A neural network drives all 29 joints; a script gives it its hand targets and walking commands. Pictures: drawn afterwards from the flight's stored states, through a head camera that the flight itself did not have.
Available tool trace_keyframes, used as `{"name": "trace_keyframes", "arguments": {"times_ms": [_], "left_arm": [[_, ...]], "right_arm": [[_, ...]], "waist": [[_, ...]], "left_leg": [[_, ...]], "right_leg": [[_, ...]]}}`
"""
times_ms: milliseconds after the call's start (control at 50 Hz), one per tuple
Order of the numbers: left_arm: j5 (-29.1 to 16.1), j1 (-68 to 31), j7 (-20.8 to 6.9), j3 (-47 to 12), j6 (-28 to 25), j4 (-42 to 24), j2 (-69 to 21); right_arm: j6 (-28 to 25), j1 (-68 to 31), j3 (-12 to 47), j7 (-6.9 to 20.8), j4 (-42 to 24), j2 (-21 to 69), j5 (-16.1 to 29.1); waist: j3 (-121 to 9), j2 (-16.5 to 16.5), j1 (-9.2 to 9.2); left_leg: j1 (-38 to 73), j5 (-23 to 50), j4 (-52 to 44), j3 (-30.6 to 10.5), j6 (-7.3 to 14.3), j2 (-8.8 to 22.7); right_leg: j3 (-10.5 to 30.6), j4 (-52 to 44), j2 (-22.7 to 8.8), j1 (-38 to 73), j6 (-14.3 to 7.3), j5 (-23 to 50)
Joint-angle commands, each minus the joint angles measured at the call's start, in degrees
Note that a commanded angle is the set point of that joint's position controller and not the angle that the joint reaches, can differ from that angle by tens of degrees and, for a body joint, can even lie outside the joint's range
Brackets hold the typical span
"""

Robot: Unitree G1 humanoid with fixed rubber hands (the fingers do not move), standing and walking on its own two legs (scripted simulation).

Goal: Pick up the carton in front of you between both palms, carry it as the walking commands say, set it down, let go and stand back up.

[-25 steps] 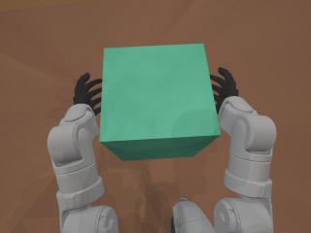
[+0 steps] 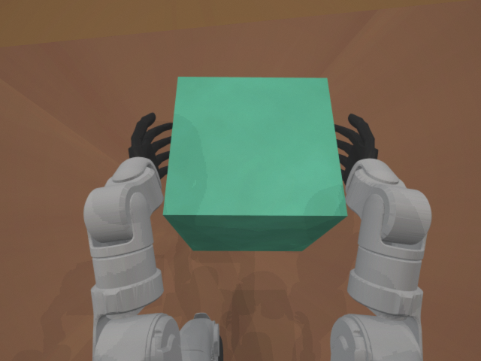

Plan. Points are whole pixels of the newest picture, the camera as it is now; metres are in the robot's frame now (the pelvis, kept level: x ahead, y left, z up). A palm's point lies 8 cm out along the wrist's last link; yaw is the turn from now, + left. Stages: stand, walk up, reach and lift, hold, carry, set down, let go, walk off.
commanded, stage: carry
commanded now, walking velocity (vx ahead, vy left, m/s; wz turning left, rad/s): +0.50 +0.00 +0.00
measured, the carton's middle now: (249, 177) +0.38 +0.01 +0.08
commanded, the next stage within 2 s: none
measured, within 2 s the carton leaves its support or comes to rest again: neither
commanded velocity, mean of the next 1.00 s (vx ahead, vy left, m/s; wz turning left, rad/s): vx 0.50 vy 0.00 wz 0.00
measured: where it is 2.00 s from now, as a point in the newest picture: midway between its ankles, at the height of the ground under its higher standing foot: (254, 141)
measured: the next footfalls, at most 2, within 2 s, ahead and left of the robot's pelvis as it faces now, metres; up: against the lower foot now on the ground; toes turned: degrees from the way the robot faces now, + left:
left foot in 0.08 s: +0.24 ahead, +0.11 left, +0.02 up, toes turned +5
right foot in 0.52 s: +0.50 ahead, -0.10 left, +0.04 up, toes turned -5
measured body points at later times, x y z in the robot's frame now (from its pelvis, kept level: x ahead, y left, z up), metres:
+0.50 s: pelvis +0.31 +0.00 +0.02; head +0.33 +0.00 +0.47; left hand +0.67 +0.15 +0.17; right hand +0.67 -0.16 +0.17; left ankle +0.20 +0.10 -0.71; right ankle +0.44 -0.10 -0.69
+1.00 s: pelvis +0.61 +0.01 +0.03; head +0.62 +0.01 +0.48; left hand +0.97 +0.15 +0.18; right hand +0.96 -0.15 +0.18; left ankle +0.73 +0.09 -0.68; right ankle +0.46 -0.09 -0.68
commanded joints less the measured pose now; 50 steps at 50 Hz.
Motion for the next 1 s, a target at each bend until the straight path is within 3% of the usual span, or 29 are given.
{"name": "trace_keyframes", "arguments": {"times_ms": [0,20,40,60,80,100,120,160,180,220,280,340,420,460,480,500,520,540,560,600,620,660,760,820,880,920,940,960,980], "left_arm": [[-11.4,-29.6,-2.8,-34.4,1.6,-2.8,-37.3],[-10.8,-29.3,-2.7,-34.0,1.9,-2.3,-37.1],[-10.2,-29.0,-2.7,-33.6,2.3,-1.7,-37.0],[-9.5,-28.7,-2.6,-33.4,2.5,-1.4,-37.1],[-8.8,-29.5,-2.6,-33.2,2.7,-1.6,-36.9],[-8.6,-29.7,-2.8,-33.0,2.9,-1.8,-38.2],[-8.4,-32.7,-2.6,-32.9,2.7,-2.4,-38.1],[-7.6,-33.6,-2.2,-31.7,1.9,-2.3,-40.6],[-7.1,-33.5,-2.1,-31.5,1.4,-2.2,-41.5],[-6.0,-32.7,-1.8,-31.5,0.6,-2.4,-41.8],[-5.5,-31.4,-1.2,-32.3,-0.1,-3.4,-40.1],[-6.0,-30.5,-0.8,-32.8,0.5,-4.0,-37.6],[-6.5,-29.3,-1.0,-32.5,2.2,-2.0,-36.1],[-6.9,-29.9,-1.4,-32.1,3.0,-0.3,-36.1],[-6.9,-29.7,-1.5,-31.9,3.2,1.1,-36.3],[-6.7,-28.5,-1.6,-31.2,3.3,2.4,-36.1],[-6.2,-27.2,-1.5,-30.2,3.4,3.6,-35.3],[-6.3,-29.7,-1.4,-30.4,3.2,3.8,-35.5],[-7.9,-30.7,-1.9,-31.3,3.2,2.7,-37.8],[-12.0,-36.5,-3.2,-35.0,2.3,-1.0,-43.5],[-13.5,-39.6,-3.7,-36.4,1.6,-2.5,-45.5],[-15.7,-41.8,-4.5,-38.4,0.4,-4.0,-47.3],[-15.6,-37.2,-3.8,-37.8,-0.5,-5.1,-43.0],[-13.7,-33.1,-2.9,-35.9,0.4,-3.6,-39.5],[-11.6,-30.7,-2.6,-34.3,1.5,-1.8,-37.6],[-10.4,-30.1,-2.5,-33.4,2.2,-0.6,-37.2],[-9.8,-29.7,-2.4,-33.0,2.5,-0.1,-37.2],[-9.1,-30.0,-2.4,-32.9,2.7,0.0,-37.2],[-8.7,-30.2,-2.4,-32.6,3.0,0.0,-37.4]], "right_arm": [[0.4,-31.9,35.5,0.5,0.5,36.2,10.5],[0.8,-31.9,35.4,0.6,1.3,36.3,10.7],[1.0,-31.6,35.2,0.8,2.2,36.5,10.6],[1.1,-30.7,34.8,0.9,3.4,36.5,10.5],[1.2,-29.0,34.2,1.0,3.9,36.7,10.1],[0.9,-31.5,33.8,0.8,3.9,36.0,10.2],[1.0,-32.3,34.8,1.1,3.6,38.4,11.1],[0.3,-37.9,38.4,2.4,-0.1,42.7,15.4],[-0.3,-40.7,40.1,3.0,-1.7,44.4,17.3],[-1.3,-42.6,41.4,3.5,-3.3,45.7,19.2],[-1.8,-40.6,41.1,3.5,-4.0,43.5,19.6],[-1.1,-36.8,39.1,2.7,-2.3,40.1,18.0],[0.6,-32.6,36.0,1.9,1.7,37.0,14.5],[1.3,-32.3,34.8,1.7,3.3,36.2,12.9],[1.6,-32.1,34.2,1.5,4.1,36.1,12.3],[1.9,-31.8,33.7,1.3,4.7,35.8,11.6],[2.2,-32.8,33.2,1.1,4.9,35.8,11.0],[2.3,-33.1,32.4,1.0,4.9,36.6,10.2],[2.1,-35.1,32.4,0.9,4.8,37.4,10.0],[1.2,-35.4,31.9,0.9,4.7,40.4,9.4],[0.7,-36.0,31.9,1.0,4.6,41.7,8.8],[-0.5,-36.3,32.5,0.9,3.9,42.6,8.2],[-1.6,-34.5,34.3,0.1,0.7,39.2,8.8],[-0.7,-32.6,34.5,-0.2,0.7,36.8,9.4],[0.5,-32.0,34.4,0.1,2.0,35.9,9.9],[1.1,-32.1,34.1,0.4,3.6,36.1,10.0],[1.3,-31.6,33.8,0.6,4.8,36.4,10.0],[1.3,-30.3,33.3,0.7,5.8,36.4,9.8],[1.3,-29.5,32.6,0.6,6.1,35.9,9.5]], "waist": [[-20.4,-9.3,0.58],[-20.7,-10.0,-0.52],[-22.6,-9.9,-2.84],[-27.1,-7.7,-6.24],[-30.8,-1.9,-9.73],[-33.0,16.2,-8.46],[-31.5,16.6,-8.13],[-28.4,3.3,-8.48],[-26.9,1.2,-7.87],[-27.4,2.8,-6.4],[-26.6,4.8,-6.5],[-24.4,6.4,-7.09],[-21.0,8.2,-7.03],[-20.9,9.3,-5.09],[-23.1,7.9,-2.33],[-27.8,4.6,0.38],[-30.9,-4.7,2.11],[-30.4,-18.5,1.17],[-29.4,-14.6,0.53],[-26.9,-3.0,0.97],[-26.0,-2.4,0.38],[-26.5,-4.6,-0.43],[-24.9,-5.3,0.4],[-22.7,-6.5,0.84],[-20.2,-8.6,0.79],[-21.1,-10.1,-1.56],[-24.3,-8.8,-4.45],[-29.5,-5.2,-7.92],[-32.3,5.8,-9.15]], "left_leg": [[4.2,1.9,-10.2,6.0,0.8,-3.4],[9.5,1.3,-13.4,8.0,1.5,-5.4],[17.6,2.7,-17.5,10.9,2.2,-8.3],[31.6,5.7,-20.8,11.0,3.0,-8.5],[45.7,-1.5,-21.7,-3.0,4.8,0.3],[56.9,2.8,-28.2,-35.6,13.4,14.9],[59.7,10.3,-30.6,-41.6,16.5,16.4],[55.9,19.5,-25.7,-30.0,14.8,14.5],[52.6,19.2,-26.4,-26.2,12.9,13.6],[49.9,14.1,-28.3,-21.9,11.1,12.3],[49.6,14.7,-29.8,-17.5,11.9,11.6],[47.9,17.7,-31.0,-11.9,11.5,10.3],[45.6,26.6,-29.8,-5.5,8.1,8.1],[44.0,35.8,-24.9,-2.7,6.0,7.6],[41.3,40.8,-16.9,0.9,4.0,6.2],[34.8,35.7,-6.7,3.1,1.7,4.3],[22.3,18.4,7.8,4.7,-0.6,0.6],[3.7,-11.9,20.0,0.6,-1.7,-8.7],[-2.1,-13.8,28.6,-5.2,0.3,-5.4],[-3.6,-9.5,29.1,-5.8,1.5,-2.2],[-3.0,-8.0,26.3,-5.7,1.5,-1.0],[-1.7,-6.3,23.3,-4.6,1.2,-0.6],[-7.0,-3.6,12.6,-1.8,-0.5,0.7],[-4.3,0.7,1.5,0.7,-0.5,0.0],[2.4,2.2,-8.5,5.1,0.5,-2.6],[13.2,1.3,-14.7,9.3,1.7,-6.6],[24.4,3.9,-19.5,11.8,2.5,-9.0],[39.9,3.7,-20.4,6.7,3.5,-5.8],[50.5,-4.3,-24.5,-20.3,8.7,8.9]], "right_leg": [[6.3,-1.2,-11.8,17.9,-7.5,42.9],[4.1,1.9,-11.3,16.6,-6.1,51.4],[0.7,9.1,-10.3,15.0,-4.3,59.3],[-1.9,18.6,-9.1,10.0,-2.1,57.0],[-1.3,29.8,-7.7,-1.8,0.1,39.1],[0.8,43.9,2.1,-21.2,2.2,8.7],[5.8,55.0,4.0,-30.4,1.0,-4.5],[7.7,58.1,-0.7,-35.3,-0.6,-2.4],[8.0,54.6,-2.2,-35.2,-0.7,-0.8],[7.1,48.9,-3.1,-32.9,-0.5,1.5],[4.8,41.8,-3.3,-34.8,0.6,2.5],[2.8,29.6,-4.1,-33.0,1.5,6.1],[-2.4,14.8,-1.3,-25.0,0.6,11.8],[-5.9,9.4,1.7,-17.4,-0.5,11.8],[-8.4,5.3,3.7,-7.7,-1.1,13.4],[-4.7,5.6,1.9,6.1,-2.2,11.6],[17.3,1.5,-11.0,16.5,-5.1,3.0],[42.0,-4.7,-20.4,26.1,-12.3,10.7],[41.2,-2.9,-20.4,26.3,-14.0,13.6],[30.4,-0.1,-18.1,20.3,-12.1,21.7],[27.2,-1.0,-17.2,17.4,-10.7,20.9],[23.7,-2.7,-16.2,15.3,-9.9,18.1],[18.0,-4.5,-15.8,18.2,-12.1,22.8],[13.1,-4.0,-13.7,18.2,-10.6,29.5],[8.0,-2.7,-12.1,16.7,-8.0,38.3],[3.5,4.1,-11.1,14.3,-5.2,53.8],[-0.2,13.0,-9.8,11.4,-3.2,58.4],[-1.5,23.6,-8.5,3.4,-0.8,48.4],[-1.2,37.7,-3.5,-11.8,1.8,28.8]]}}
